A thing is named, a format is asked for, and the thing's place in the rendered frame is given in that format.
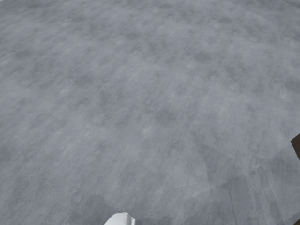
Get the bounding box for cupboard door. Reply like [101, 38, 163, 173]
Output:
[290, 134, 300, 160]

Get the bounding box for robot left thigh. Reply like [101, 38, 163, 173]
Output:
[104, 213, 136, 225]

